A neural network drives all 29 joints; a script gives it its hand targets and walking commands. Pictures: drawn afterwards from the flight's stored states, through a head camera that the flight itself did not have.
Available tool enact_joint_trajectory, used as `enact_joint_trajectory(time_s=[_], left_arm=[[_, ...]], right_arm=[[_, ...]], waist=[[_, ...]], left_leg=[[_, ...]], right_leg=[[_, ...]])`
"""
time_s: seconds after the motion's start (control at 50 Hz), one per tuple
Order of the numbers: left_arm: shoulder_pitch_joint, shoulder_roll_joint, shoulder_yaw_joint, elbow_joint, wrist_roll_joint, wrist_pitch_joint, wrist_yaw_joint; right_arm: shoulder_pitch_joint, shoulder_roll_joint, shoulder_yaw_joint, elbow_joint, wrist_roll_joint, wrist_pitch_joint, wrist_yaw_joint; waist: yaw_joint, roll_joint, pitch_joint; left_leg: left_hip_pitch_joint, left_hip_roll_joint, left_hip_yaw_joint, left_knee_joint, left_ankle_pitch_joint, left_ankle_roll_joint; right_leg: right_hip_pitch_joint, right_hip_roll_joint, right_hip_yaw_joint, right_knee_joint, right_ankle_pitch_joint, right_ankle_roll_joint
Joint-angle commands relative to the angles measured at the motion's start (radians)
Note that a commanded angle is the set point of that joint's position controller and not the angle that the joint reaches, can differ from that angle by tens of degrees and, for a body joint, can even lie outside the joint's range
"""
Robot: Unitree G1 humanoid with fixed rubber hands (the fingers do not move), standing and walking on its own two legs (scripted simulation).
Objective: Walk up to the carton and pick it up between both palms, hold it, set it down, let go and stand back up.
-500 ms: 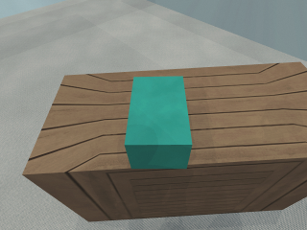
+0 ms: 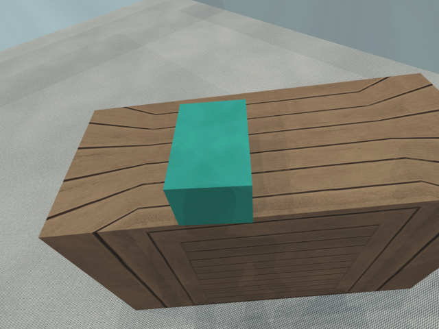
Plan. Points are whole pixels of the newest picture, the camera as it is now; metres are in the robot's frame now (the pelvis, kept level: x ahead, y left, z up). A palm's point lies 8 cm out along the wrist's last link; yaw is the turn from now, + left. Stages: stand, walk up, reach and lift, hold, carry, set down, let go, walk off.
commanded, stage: walk up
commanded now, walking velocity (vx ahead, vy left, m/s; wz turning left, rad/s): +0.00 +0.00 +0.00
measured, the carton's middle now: (213, 159) +0.50 +0.06 +0.00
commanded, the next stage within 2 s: stand in 0.54 s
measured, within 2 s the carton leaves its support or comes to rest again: neither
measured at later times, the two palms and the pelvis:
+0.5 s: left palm out of the picture -0.04 +0.19 -0.14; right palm out of the picture -0.05 -0.19 -0.14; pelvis -0.01 +0.00 +0.01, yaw +0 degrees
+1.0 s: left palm (138, 315) +0.18 +0.22 -0.13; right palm out of the picture +0.15 -0.19 -0.14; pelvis -0.05 +0.00 -0.03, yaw +2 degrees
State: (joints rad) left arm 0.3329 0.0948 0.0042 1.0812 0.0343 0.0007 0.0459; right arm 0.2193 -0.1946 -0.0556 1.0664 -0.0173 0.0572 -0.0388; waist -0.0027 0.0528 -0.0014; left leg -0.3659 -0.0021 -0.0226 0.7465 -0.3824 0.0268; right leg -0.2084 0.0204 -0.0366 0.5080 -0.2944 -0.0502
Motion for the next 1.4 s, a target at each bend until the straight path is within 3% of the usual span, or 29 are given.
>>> enact_joint_trajectory(time_s=[0.0,0.06,0.1,0.12,0.14,0.16,0.2,0.72,0.74,0.76,0.78,0.8,0.82,0.84,0.86,0.88,0.9,0.92,0.96,0.98,1.0,1.04,1.08,1.16,1.26,1.32,1.38], left_arm=[[-0.065,0.126,0.006,-0.058,-0.007,-0.036,0.003],[0.026,0.092,-0.003,-0.011,-0.008,-0.037,0.003],[0.050,0.101,0.005,0.010,-0.015,-0.031,0.002],[0.069,0.101,0.008,0.014,-0.020,-0.031,-0.002],[0.096,0.096,0.012,0.019,-0.025,-0.034,-0.007],[0.094,0.058,0.008,0.026,-0.035,-0.034,-0.008],[0.068,0.084,0.016,0.035,-0.029,-0.030,-0.004],[0.077,0.063,0.007,0.077,-0.025,-0.021,-0.004],[-1.174,0.277,-0.010,-0.589,-0.115,0.144,-0.011],[-0.817,0.238,-0.039,-0.360,-0.115,0.296,0.068],[-0.801,0.172,-0.072,-0.417,-0.164,0.433,0.093],[-0.761,0.175,-0.068,-0.491,-0.232,0.541,0.095],[-0.706,0.226,-0.062,-0.530,-0.269,0.620,0.080],[-0.682,0.222,-0.065,-0.532,-0.293,0.674,0.061],[-0.646,0.201,-0.088,-0.463,-0.309,0.704,0.042],[-0.575,0.187,-0.077,-0.348,-0.280,0.705,0.010],[-0.530,0.161,-0.050,-0.245,-0.214,0.694,-0.032],[-0.489,0.134,-0.021,-0.207,-0.154,0.677,-0.069],[-0.372,0.099,-0.005,-0.305,-0.058,0.667,-0.110],[-0.339,0.090,0.049,-0.388,0.009,0.666,-0.121],[-0.301,0.101,0.038,-0.464,0.029,0.685,-0.109],[-0.297,0.121,0.087,-0.541,0.037,0.691,-0.081],[-0.314,0.135,0.110,-0.608,0.048,0.644,-0.056],[-0.424,0.135,0.074,-0.690,0.007,0.511,-0.025],[-0.518,0.132,0.001,-0.784,-0.093,0.478,0.008],[-0.446,0.155,-0.035,-0.799,-0.139,0.499,0.007],[-0.336,0.163,-0.044,-0.777,-0.135,0.506,-0.012]], right_arm=[[0.090,0.000,0.013,0.012,-0.003,-0.015,0.014],[0.083,0.001,0.024,0.024,0.013,-0.034,0.002],[0.115,0.008,0.035,0.045,0.018,-0.045,-0.008],[0.134,-0.014,0.033,0.054,0.013,-0.052,-0.011],[0.144,-0.033,0.033,0.058,0.006,-0.059,-0.011],[0.116,-0.018,0.037,0.070,0.016,-0.061,-0.006],[0.129,0.020,0.048,0.079,0.010,-0.069,0.000],[0.204,0.048,0.056,0.114,0.006,-0.073,-0.010],[-1.011,-0.071,-0.087,-0.580,0.075,-0.034,0.031],[-0.619,0.026,-0.172,-0.286,-0.039,0.151,0.046],[-0.655,0.080,-0.094,-0.418,0.005,0.226,0.060],[-0.591,0.086,-0.075,-0.438,0.014,0.306,0.069],[-0.483,0.124,-0.033,-0.455,0.054,0.382,0.071],[-0.416,0.159,0.008,-0.442,0.108,0.449,0.070],[-0.329,0.170,0.050,-0.362,0.155,0.492,0.064],[-0.241,0.147,0.070,-0.277,0.196,0.517,0.045],[-0.187,0.112,0.079,-0.207,0.227,0.532,0.010],[-0.148,0.093,0.087,-0.182,0.242,0.532,-0.028],[-0.116,0.063,0.089,-0.199,0.236,0.469,-0.091],[-0.116,0.049,0.071,-0.190,0.214,0.433,-0.114],[-0.162,0.022,0.051,-0.166,0.167,0.372,-0.116],[-0.212,-0.029,0.048,-0.225,0.125,0.309,-0.105],[-0.217,-0.044,0.039,-0.352,0.083,0.263,-0.088],[-0.212,0.042,0.029,-0.558,0.044,0.178,-0.058],[-0.215,0.110,0.052,-0.690,0.077,0.228,-0.041],[-0.143,0.114,0.085,-0.727,0.116,0.282,-0.050],[-0.054,0.097,0.110,-0.728,0.133,0.306,-0.075]], waist=[[-0.051,-0.188,0.119],[-0.014,-0.185,0.089],[-0.021,-0.168,0.074],[-0.010,-0.155,0.051],[0.015,-0.119,0.050],[0.026,-0.014,0.104],[0.006,-0.019,0.097],[0.007,-0.049,0.121],[-0.071,-0.253,-0.055],[-0.033,-0.143,-0.104],[-0.016,-0.176,-0.110],[-0.003,-0.116,-0.204],[-0.013,-0.081,-0.263],[-0.016,-0.040,-0.314],[-0.026,0.009,-0.327],[-0.042,0.034,-0.376],[-0.058,0.058,-0.415],[-0.054,0.084,-0.445],[-0.022,0.102,-0.409],[-0.004,0.104,-0.393],[0.034,0.100,-0.266],[0.038,0.022,-0.240],[0.046,-0.034,-0.225],[0.036,-0.098,-0.185],[0.019,-0.093,-0.294],[0.016,-0.071,-0.344],[0.025,-0.044,-0.318]], left_leg=[[0.058,0.017,0.005,0.011,0.017,0.002],[0.072,0.013,0.018,-0.176,0.002,-0.010],[0.186,0.031,0.010,-0.396,0.191,-0.011],[0.269,0.069,-0.030,-0.401,0.262,-0.011],[0.320,0.113,-0.067,-0.380,0.325,-0.008],[0.222,0.094,-0.054,-0.371,0.300,-0.002],[0.182,0.090,-0.050,-0.405,0.279,-0.004],[0.163,0.087,-0.049,-0.412,0.231,0.005],[-0.279,0.060,0.072,-0.267,0.042,-0.001],[-0.214,-0.040,0.147,-0.109,-0.199,-0.018],[-0.274,0.020,0.115,-0.114,-0.151,0.009],[-0.239,0.019,0.083,-0.086,-0.088,0.010],[-0.268,0.019,0.058,-0.085,-0.061,-0.007],[-0.309,0.020,0.055,-0.089,-0.052,-0.020],[-0.346,0.033,0.042,-0.070,0.057,-0.031],[-0.344,0.027,0.030,-0.016,0.234,-0.060],[-0.316,0.020,0.025,0.003,0.360,-0.097],[-0.244,0.016,0.015,-0.049,0.423,-0.121],[-0.019,0.024,-0.013,-0.207,0.546,-0.105],[0.099,0.015,-0.021,-0.306,0.448,-0.093],[0.094,0.027,-0.017,-0.334,0.487,-0.067],[0.168,0.016,-0.023,-0.357,0.614,-0.064],[0.186,0.004,-0.009,-0.379,0.640,-0.063],[0.101,0.006,0.035,-0.422,0.351,-0.022],[-0.001,0.019,0.057,-0.395,0.259,0.001],[-0.010,0.017,0.046,-0.394,0.310,-0.005],[0.046,0.015,0.041,-0.415,0.402,-0.024]], right_leg=[[-0.120,-0.198,0.221,-0.322,0.085,-0.084],[0.035,-0.201,0.215,-0.245,0.235,-0.098],[0.041,-0.195,0.216,-0.210,0.271,-0.072],[0.006,-0.182,0.218,-0.212,0.238,-0.046],[-0.036,-0.146,0.196,-0.217,0.203,-0.031],[-0.017,-0.096,0.140,-0.239,0.191,-0.022],[0.055,-0.092,0.120,-0.201,0.201,-0.019],[0.014,-0.099,0.117,-0.197,0.135,-0.008],[-0.275,-0.026,0.108,-0.001,-0.077,0.033],[-0.121,-0.044,0.040,0.107,-0.452,0.028],[-0.219,-0.057,0.019,0.126,-0.322,0.028],[-0.171,-0.089,0.084,0.139,-0.221,0.037],[-0.139,-0.107,0.123,0.142,-0.182,0.034],[-0.119,-0.121,0.123,0.136,-0.151,0.024],[-0.138,-0.125,0.077,0.165,0.035,0.010],[-0.108,-0.098,0.055,0.212,0.265,0.004],[-0.091,-0.068,0.040,0.217,0.386,0.002],[-0.045,-0.047,0.043,0.151,0.397,0.000],[0.045,0.006,0.075,0.000,0.445,-0.016],[0.020,0.017,0.102,-0.083,0.271,-0.021],[0.008,0.018,0.099,-0.099,0.292,-0.038],[0.014,0.045,0.089,-0.159,0.342,-0.028],[0.027,0.043,0.078,-0.207,0.335,-0.016],[0.059,-0.032,0.087,-0.202,0.239,0.003],[0.102,-0.095,0.115,-0.128,0.271,0.026],[0.159,-0.099,0.124,-0.115,0.362,0.022],[0.185,-0.082,0.117,-0.157,0.397,0.013]])
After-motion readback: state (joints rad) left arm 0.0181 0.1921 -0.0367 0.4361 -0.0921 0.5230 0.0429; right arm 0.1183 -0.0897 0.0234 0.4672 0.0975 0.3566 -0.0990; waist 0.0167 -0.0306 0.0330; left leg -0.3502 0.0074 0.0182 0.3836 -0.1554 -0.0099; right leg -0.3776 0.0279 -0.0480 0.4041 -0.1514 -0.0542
